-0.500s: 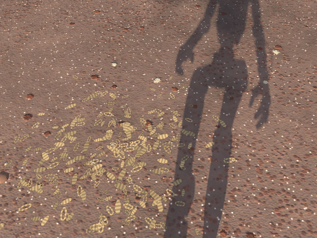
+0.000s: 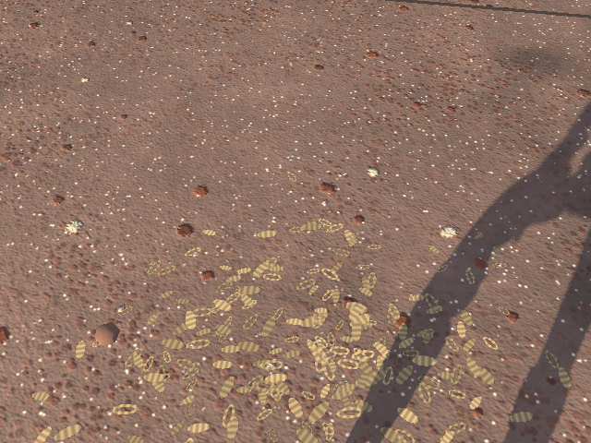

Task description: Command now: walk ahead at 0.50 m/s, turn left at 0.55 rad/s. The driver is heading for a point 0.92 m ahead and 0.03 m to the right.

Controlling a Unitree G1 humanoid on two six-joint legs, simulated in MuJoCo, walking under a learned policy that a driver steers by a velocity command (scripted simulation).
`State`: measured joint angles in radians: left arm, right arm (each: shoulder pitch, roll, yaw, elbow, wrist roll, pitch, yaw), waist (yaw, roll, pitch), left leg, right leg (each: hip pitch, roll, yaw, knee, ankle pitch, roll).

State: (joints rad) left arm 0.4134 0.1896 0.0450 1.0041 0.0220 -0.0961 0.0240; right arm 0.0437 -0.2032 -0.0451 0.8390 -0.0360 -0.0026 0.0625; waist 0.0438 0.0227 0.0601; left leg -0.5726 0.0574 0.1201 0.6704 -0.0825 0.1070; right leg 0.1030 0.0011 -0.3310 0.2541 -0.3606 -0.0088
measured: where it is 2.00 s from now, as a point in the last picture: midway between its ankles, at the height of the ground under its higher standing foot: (338, 294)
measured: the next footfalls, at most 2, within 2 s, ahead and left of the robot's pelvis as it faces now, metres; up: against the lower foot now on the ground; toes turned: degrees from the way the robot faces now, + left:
left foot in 0.08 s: +0.19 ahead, +0.08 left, +0.00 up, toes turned +8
right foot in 0.64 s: +0.50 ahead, -0.04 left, +0.00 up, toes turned -8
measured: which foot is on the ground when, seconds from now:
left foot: up 0.00-0.06, down 0.08-0.62, up 0.64-1.00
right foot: down 0.00-0.06, up 0.08-0.62, down 0.64-1.00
